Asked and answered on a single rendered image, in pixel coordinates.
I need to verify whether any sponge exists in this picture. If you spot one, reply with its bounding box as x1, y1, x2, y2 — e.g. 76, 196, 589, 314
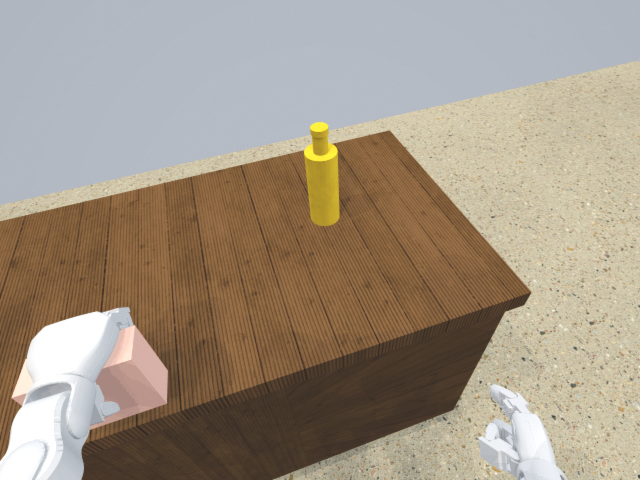
12, 325, 168, 430

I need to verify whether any table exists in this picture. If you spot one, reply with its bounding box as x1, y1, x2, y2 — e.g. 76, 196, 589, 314
0, 130, 532, 480

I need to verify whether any robot right hand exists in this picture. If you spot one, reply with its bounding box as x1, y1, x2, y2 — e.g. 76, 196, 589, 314
479, 384, 556, 478

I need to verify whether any robot left hand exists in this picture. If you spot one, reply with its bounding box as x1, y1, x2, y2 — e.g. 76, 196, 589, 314
26, 307, 134, 426

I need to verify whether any robot left forearm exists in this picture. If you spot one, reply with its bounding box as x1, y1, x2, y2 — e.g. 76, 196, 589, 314
0, 374, 96, 480

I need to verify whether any robot right forearm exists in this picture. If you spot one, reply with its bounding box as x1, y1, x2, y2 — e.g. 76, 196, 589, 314
517, 459, 567, 480

